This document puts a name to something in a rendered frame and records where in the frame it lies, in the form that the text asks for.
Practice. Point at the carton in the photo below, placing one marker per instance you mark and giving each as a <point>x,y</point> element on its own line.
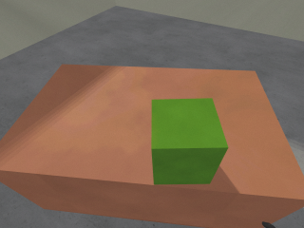
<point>187,141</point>

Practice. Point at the pedestal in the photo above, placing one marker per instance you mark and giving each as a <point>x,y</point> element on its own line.
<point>84,145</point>

